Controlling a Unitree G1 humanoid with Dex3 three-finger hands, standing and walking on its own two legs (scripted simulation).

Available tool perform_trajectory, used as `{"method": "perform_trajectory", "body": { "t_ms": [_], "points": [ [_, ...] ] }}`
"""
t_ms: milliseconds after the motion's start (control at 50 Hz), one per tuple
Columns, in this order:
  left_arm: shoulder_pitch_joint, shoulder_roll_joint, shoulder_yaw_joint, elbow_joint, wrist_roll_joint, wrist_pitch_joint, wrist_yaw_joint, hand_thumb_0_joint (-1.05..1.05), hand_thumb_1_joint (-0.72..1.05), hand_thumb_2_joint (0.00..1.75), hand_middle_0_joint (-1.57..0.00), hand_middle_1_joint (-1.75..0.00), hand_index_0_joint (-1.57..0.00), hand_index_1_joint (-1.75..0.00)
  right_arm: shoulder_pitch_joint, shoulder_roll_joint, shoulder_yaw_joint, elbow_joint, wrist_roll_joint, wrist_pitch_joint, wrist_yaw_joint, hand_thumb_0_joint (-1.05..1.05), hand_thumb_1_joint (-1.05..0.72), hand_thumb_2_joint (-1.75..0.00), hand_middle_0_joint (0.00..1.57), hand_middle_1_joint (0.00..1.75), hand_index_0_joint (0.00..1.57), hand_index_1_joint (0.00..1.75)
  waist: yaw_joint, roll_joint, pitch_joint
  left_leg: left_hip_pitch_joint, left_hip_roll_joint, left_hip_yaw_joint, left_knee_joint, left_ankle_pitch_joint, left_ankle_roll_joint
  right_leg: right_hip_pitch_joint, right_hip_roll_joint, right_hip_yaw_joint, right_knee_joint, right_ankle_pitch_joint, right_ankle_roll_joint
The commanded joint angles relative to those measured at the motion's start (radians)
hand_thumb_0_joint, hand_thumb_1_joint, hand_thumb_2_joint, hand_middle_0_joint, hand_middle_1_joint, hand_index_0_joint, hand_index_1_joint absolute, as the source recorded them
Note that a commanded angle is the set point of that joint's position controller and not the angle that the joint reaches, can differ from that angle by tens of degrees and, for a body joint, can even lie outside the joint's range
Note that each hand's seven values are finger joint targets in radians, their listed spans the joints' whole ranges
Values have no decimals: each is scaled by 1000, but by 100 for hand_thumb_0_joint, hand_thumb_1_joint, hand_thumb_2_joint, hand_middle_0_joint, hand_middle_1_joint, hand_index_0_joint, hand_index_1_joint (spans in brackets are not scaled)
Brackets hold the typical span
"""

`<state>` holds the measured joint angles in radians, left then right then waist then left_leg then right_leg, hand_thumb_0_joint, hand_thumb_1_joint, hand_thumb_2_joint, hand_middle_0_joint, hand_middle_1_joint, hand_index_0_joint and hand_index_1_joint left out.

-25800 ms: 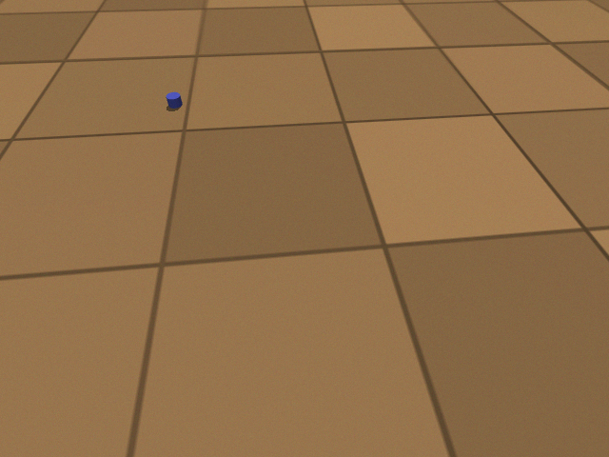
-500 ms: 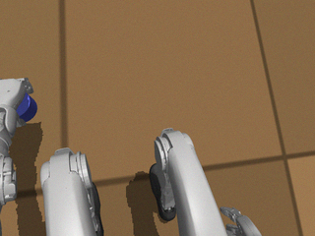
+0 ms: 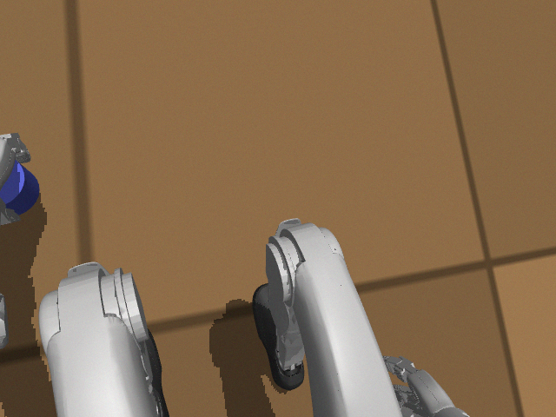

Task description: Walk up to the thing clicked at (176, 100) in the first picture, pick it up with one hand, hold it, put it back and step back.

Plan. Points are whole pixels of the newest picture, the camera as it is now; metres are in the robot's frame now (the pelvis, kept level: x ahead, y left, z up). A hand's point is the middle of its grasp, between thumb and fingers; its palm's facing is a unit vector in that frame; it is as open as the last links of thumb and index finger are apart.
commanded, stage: rest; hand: left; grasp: from above
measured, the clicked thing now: out of the picture +0.45 +0.30 -0.23
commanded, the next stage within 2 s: open in 1.36 s
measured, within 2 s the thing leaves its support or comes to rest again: rests again in 0.74 s
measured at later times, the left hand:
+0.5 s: hand (14, 186) +0.46 +0.29 -0.24, palm faces -0.46 -0.11 -0.88, open 10.2 cm
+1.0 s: hand (20, 190) +0.45 +0.28 -0.27, palm faces -0.45 -0.11 -0.89, open 10.2 cm
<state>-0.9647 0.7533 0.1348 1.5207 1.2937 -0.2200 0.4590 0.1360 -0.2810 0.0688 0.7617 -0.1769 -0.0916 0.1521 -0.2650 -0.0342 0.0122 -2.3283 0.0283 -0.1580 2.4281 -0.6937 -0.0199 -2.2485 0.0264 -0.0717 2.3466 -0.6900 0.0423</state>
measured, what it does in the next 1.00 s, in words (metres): stands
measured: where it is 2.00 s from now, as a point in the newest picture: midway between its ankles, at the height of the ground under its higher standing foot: (218, 376)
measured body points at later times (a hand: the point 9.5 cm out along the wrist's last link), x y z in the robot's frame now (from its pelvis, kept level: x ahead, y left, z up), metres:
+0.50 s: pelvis +0.00 +0.00 -0.02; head +0.27 +0.08 +0.33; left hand +0.48 +0.29 -0.19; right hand +0.03 -0.27 -0.11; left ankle +0.07 +0.13 -0.29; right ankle +0.10 -0.12 -0.29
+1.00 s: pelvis +0.00 +0.01 -0.03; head +0.28 +0.10 +0.32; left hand +0.47 +0.29 -0.21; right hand +0.03 -0.26 -0.10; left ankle +0.07 +0.13 -0.29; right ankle +0.10 -0.12 -0.29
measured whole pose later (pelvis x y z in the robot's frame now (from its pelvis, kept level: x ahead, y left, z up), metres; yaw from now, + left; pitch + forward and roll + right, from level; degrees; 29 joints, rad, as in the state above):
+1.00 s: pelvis +0.00 +0.01 -0.03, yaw -5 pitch +29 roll -12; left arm -0.99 0.91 0.17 1.69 1.32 -0.23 0.62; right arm 0.09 -0.32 0.20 0.75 -0.25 -0.21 0.25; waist -0.34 -0.10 0.13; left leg -2.36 0.03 -0.24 2.56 -0.73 -0.02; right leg -2.26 0.06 -0.13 2.42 -0.69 0.06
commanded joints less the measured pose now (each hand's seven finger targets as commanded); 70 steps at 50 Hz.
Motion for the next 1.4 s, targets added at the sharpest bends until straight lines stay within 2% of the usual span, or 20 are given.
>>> {"method": "perform_trajectory", "body": {
  "t_ms": [0, 160, 180, 200, 320, 480, 520, 560, 620, 640, 740, 820, 860, 900, 1060, 1160, 1200, 1260, 1280, 1380],
  "points": [
    [-337, 307, 50, -190, -9, -5, 79, 0, 58, 84, -92, -86, -95, -83, 219, -264, -79, 1, -6, -8, -6, 0, -91, -90, 20, 30, 20, 30, -10, 384, -738, 560, -13, 108, -219, 207, 36, 328, 25, -103, -208, 265, -70],
    [-355, 289, 27, -118, 2, 17, 117, 0, 55, 92, -91, -85, -93, -83, 207, -271, -61, 7, -19, -20, 11, 0, -90, -90, 20, 30, 20, 30, -50, 395, -684, 521, -9, 99, -188, 184, 38, 281, 32, -119, -184, 251, -69],
    [-328, 289, 36, -104, -5, 21, 124, 0, 54, 90, -90, -84, -92, -82, 203, -278, -60, 6, -14, -20, 9, 0, -90, -90, 20, 30, 20, 30, -34, 385, -676, 521, -10, 93, -200, 190, 36, 276, 33, -124, -184, 250, -70],
    [-364, 292, 27, -107, -2, 21, 123, 0, 55, 91, -90, -85, -92, -82, 207, -274, -54, 10, -18, -25, 14, 0, -90, -89, 20, 30, 20, 30, -56, 386, -681, 517, -9, 93, -178, 188, 39, 284, 36, -123, -178, 257, -68],
    [-308, 300, 31, -32, -12, 22, 130, 0, 55, 93, -90, -87, -92, -85, 208, -289, -30, 2, -25, -41, 28, 0, -90, -90, 20, 30, 20, 30, -57, 365, -662, 501, -8, 83, -164, 213, 39, 306, 40, -137, -168, 276, -65],
    [-304, 381, 83, -51, -8, 0, 152, 0, 59, 95, -92, -88, -95, -86, 191, -313, -6, -13, -42, -57, 44, 0, -90, -90, 20, 30, 20, 30, -63, 383, -666, 487, -4, 77, -130, 265, 35, 357, 48, -150, -153, 329, -65],
    [-320, 334, 31, 2, 6, -1, 143, 0, 60, 92, -92, -89, -95, -85, 205, -311, 4, 2, -48, -67, 56, 0, -90, -90, 20, 30, 20, 30, -91, 395, -613, 482, -5, 76, -122, 236, 34, 325, 48, -153, -149, 299, -66],
    [-307, 391, 68, -29, -1, -8, 155, 0, 60, 92, -92, -88, -96, -85, 192, -314, 5, 2, -45, -71, 57, 0, -90, -90, 20, 30, 20, 30, -58, 412, -641, 489, -2, 69, -134, 222, 33, 343, 53, -152, -153, 289, -68],
    [-313, 435, 96, -36, 7, -12, 171, 0, 62, 93, -92, -91, -96, -86, 188, -337, 10, -15, -57, -84, 64, 0, -90, -90, 20, 30, 20, 30, -74, 420, -624, 499, 0, 65, -125, 222, 29, 335, 51, -167, -140, 284, -70],
    [-307, 399, 68, -24, 17, -11, 168, 0, 63, 94, -93, -90, -97, -86, 191, -333, 15, -14, -60, -85, 67, 0, -90, -90, 20, 30, 20, 30, -83, 422, -611, 502, -2, 64, -127, 219, 28, 325, 52, -170, -139, 277, -68],
    [-287, 411, 82, -33, -1, -15, 196, 0, 60, 95, -91, -91, -94, -87, 181, -327, 23, -7, -65, -87, 74, 0, -90, -90, 20, 30, 20, 30, -73, 423, -655, 487, 6, 57, -127, 246, 31, 387, 63, -164, -147, 325, -60],
    [-329, 394, 32, 27, 6, -8, 203, 0, 60, 93, -91, -90, -95, -87, 173, -338, 37, -1, -69, -99, 82, 0, -90, -90, 20, 30, 20, 30, -111, 429, -581, 476, 6, 49, -120, 205, 32, 332, 61, -174, -143, 291, -61],
    [-313, 413, 49, 15, 1, -8, 214, 0, 59, 94, -90, -91, -94, -87, 169, -341, 40, 2, -64, -104, 82, 0, -90, -90, 20, 30, 20, 30, -88, 416, -592, 481, 8, 45, -123, 210, 32, 344, 66, -174, -153, 292, -61],
    [-349, 425, 50, 1, 2, -13, 223, 0, 61, 96, -91, -93, -95, -89, 174, -351, 42, -3, -69, -115, 88, 0, -90, -90, 20, 30, 20, 30, -113, 421, -588, 498, 9, 43, -114, 228, 29, 348, 62, -181, -140, 311, -59],
    [-329, 450, 52, 70, 4, -6, 231, 0, 57, 91, -88, -89, -92, -85, 157, -364, 57, -8, -77, -144, 102, 0, -90, -90, 20, 30, 20, 30, -118, 427, -552, 479, 14, 37, -111, 216, 27, 347, 65, -188, -139, 299, -59],
    [-327, 442, 28, 77, -1, 1, 229, 0, 55, 90, -87, -89, -91, -85, 139, -376, 67, -24, -76, -157, 112, 0, -90, -90, 20, 30, 20, 30, -121, 436, -561, 508, 18, 19, -126, 228, 21, 354, 71, -199, -135, 308, -61],
    [-340, 403, -9, 109, -10, 2, 222, 0, 55, 89, -86, -89, -90, -85, 148, -373, 77, -19, -76, -163, 119, 0, -90, -90, 20, 30, 20, 30, -144, 413, -516, 469, 16, 19, -115, 208, 28, 341, 69, -198, -138, 296, -57],
    [-317, 467, 41, 113, -15, 1, 232, 0, 51, 87, -84, -87, -88, -83, 152, -386, 79, -29, -71, -165, 114, 0, -90, -90, 20, 30, 20, 30, -128, 412, -520, 466, 17, 16, -128, 209, 27, 356, 70, -198, -142, 292, -59],
    [-325, 424, 6, 122, -21, 2, 226, 0, 51, 87, -84, -87, -88, -83, 140, -376, 87, -36, -72, -169, 117, 0, -90, -90, 20, 30, 20, 30, -132, 407, -506, 455, 17, 18, -119, 201, 28, 347, 69, -197, -142, 284, -57],
    [-311, 477, 38, 151, -9, -6, 229, 0, 47, 84, -80, -87, -84, -83, 145, -387, 88, -29, -76, -165, 111, 0, -90, -90, 20, 30, 20, 30, -135, 404, -505, 458, 21, 10, -120, 198, 27, 354, 72, -202, -141, 281, -58]
  ]
}}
